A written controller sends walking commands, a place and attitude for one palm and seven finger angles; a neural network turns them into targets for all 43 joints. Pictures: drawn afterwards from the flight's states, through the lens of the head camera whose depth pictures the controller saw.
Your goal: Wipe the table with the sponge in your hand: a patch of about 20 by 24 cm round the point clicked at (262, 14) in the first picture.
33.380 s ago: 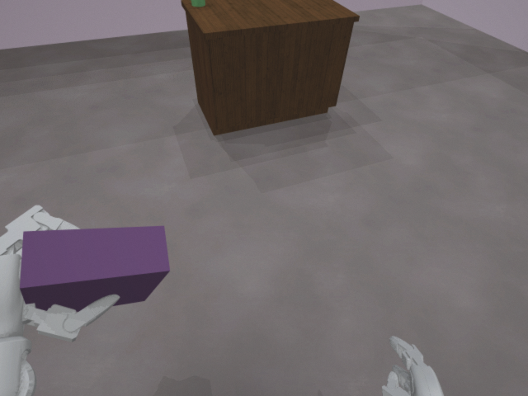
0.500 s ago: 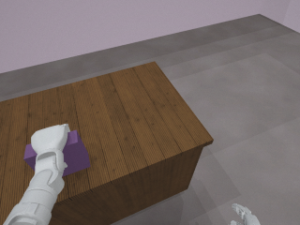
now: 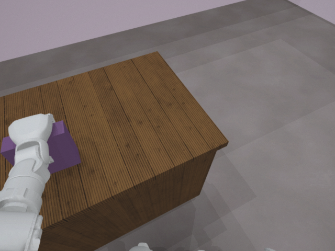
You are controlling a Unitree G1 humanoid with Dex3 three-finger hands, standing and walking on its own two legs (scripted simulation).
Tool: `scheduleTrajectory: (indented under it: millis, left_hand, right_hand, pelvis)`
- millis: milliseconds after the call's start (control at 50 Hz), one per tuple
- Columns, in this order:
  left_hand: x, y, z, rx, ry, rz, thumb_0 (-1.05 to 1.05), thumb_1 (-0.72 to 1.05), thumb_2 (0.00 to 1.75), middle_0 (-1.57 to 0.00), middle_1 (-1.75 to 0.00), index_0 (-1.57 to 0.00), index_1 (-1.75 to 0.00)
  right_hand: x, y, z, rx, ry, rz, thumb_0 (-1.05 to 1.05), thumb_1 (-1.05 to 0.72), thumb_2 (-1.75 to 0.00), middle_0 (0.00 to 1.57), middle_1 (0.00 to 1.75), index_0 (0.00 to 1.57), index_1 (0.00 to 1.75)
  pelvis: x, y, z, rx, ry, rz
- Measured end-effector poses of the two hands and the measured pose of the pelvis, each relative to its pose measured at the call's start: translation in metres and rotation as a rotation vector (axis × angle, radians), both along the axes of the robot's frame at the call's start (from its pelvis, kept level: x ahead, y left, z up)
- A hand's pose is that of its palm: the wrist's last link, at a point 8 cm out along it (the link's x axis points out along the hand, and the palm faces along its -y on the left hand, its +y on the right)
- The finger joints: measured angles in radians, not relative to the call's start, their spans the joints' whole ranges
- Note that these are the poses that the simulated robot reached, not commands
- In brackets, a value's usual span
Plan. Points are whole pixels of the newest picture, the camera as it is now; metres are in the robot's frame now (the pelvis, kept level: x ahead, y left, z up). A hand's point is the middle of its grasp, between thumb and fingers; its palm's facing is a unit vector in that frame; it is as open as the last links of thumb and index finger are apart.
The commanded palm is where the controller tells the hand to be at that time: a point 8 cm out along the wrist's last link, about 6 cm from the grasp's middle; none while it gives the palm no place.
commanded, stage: wipe forward along the middle lane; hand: left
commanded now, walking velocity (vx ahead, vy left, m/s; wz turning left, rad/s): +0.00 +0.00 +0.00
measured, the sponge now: (49, 156) +0.35 +0.35 -0.03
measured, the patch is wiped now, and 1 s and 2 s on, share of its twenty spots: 0.95 0.95 0.95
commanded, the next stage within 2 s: slide back across to the first lane in 0.58 s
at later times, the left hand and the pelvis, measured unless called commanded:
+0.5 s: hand (39, 127) +0.42 +0.38 +0.02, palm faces -0.15 +0.01 -0.99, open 9.8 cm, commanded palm +0.41 +0.36 +0.04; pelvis +0.01 +0.02 +0.00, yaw +0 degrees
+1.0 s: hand (27, 122) +0.43 +0.41 +0.02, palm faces -0.11 -0.04 -0.99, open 9.9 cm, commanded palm +0.40 +0.41 +0.06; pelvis +0.03 +0.04 +0.00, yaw -2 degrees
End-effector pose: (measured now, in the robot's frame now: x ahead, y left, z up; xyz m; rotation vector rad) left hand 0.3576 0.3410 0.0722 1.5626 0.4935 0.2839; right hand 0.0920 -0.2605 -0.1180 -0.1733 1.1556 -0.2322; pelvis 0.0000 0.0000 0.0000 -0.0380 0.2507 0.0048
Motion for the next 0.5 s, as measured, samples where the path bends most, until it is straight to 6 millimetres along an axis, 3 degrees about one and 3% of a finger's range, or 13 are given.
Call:
scheduleTrajectory:
  millis: [500]
  left_hand:
    - [0.049, 0.027, 0.000, 0.010, 0.012, -0.001, 0.02, -0.54, 1.13, -0.79, -1.34, -0.79, -1.37]
  right_hand:
    - [-0.005, 0.017, 0.001, -0.011, 0.062, -0.011, 0.01, -0.91, -0.90, 0.20, 0.30, 0.20, 0.30]
  pelvis:
    - [0.010, 0.020, -0.004, -0.020, 0.067, -0.002]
